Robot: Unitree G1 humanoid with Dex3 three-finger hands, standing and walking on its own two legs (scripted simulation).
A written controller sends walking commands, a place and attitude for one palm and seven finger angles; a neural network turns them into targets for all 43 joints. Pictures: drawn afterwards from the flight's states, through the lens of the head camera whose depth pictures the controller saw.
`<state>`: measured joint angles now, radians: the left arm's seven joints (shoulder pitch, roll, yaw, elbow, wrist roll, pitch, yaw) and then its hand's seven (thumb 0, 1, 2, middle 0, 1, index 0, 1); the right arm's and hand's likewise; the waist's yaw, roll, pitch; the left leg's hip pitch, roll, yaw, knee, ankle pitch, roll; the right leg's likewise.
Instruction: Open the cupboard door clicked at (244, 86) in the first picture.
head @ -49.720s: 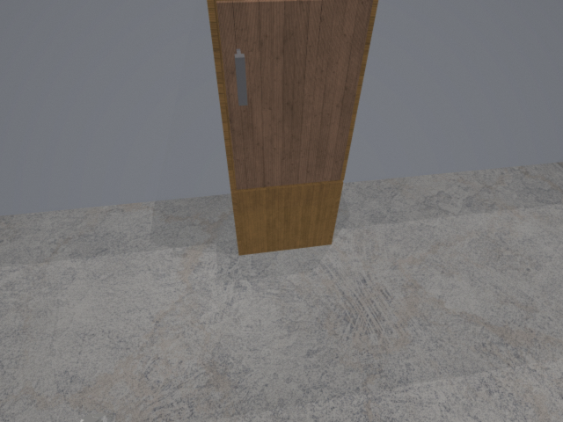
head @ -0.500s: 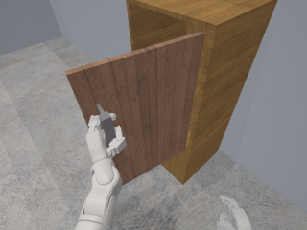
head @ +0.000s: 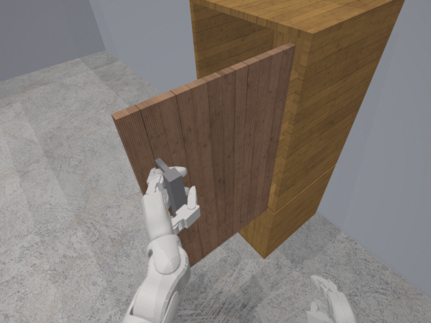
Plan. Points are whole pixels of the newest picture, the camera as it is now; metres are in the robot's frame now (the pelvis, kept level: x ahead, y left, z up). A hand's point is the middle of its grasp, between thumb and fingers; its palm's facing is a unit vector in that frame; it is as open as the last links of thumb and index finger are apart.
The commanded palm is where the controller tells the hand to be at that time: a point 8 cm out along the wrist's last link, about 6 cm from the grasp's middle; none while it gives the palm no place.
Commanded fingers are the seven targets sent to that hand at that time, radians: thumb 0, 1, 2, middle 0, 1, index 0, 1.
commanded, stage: open thumb and fingers to let go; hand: left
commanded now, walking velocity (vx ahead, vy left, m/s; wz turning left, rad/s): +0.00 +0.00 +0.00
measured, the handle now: (171, 190) +0.33 +0.10 +0.09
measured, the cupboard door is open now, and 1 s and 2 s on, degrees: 89 93 90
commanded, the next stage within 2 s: slide the hand sideways off the handle in 0.64 s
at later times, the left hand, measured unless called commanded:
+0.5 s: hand (187, 205) +0.30 +0.07 +0.10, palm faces +0.29 -0.96 -0.02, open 14.2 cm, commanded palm +0.26 +0.10 +0.09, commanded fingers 0.00 -0.50 0.30 -0.19 -0.55 -0.19 -0.55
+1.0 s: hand (188, 226) +0.26 +0.06 +0.09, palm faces -0.21 -0.98 -0.01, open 16.1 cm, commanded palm +0.24 +0.12 +0.09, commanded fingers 0.00 -0.50 0.30 -0.15 -0.30 -0.15 -0.30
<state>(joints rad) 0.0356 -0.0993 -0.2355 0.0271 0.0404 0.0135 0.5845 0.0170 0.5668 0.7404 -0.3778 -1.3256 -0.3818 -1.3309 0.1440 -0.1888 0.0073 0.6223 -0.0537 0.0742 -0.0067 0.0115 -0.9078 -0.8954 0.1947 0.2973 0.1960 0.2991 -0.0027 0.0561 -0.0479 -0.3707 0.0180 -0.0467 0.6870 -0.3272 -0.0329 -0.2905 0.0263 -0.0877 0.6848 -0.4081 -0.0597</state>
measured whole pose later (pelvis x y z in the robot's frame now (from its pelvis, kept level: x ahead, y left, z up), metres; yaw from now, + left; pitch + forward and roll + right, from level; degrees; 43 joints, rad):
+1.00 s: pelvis -0.03 +0.03 +0.00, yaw -1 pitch +0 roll -1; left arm -0.04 0.06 -0.26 0.11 -0.10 -0.08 0.07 -0.01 -0.50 0.29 -0.22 -0.37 -0.17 -0.38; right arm 0.20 -0.20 0.05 0.57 0.01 0.04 -0.03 0.01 -0.91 -0.90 0.20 0.30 0.20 0.30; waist 0.00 0.05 -0.03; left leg -0.41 -0.01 -0.02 0.73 -0.31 0.01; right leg -0.34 0.00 -0.06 0.73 -0.38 -0.02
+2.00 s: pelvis +0.00 +0.01 -0.01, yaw -1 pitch +4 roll +0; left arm 0.58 0.15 -0.04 -0.35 -0.18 -0.19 -0.13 -0.01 -0.50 0.30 -0.16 -0.30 -0.16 -0.30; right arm 0.26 -0.23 0.03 0.47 0.02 -0.11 -0.04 0.01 -0.91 -0.90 0.20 0.30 0.20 0.30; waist 0.02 0.05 -0.08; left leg -0.49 0.01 -0.03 0.82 -0.39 -0.02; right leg -0.41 0.01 -0.07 0.81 -0.47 -0.04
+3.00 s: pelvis +0.02 +0.05 +0.02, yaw -3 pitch -3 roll -1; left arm 0.52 0.32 0.21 -0.44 -0.04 -0.06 0.12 0.00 0.18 0.59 -0.19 -0.30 -0.18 -0.30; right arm 0.21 -0.21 0.06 0.62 -0.01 -0.12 -0.08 0.01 -0.90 -0.89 0.20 0.30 0.20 0.30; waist 0.06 0.04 0.02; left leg -0.15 -0.01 0.03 0.48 -0.26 0.03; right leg -0.07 -0.01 -0.01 0.42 -0.29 0.01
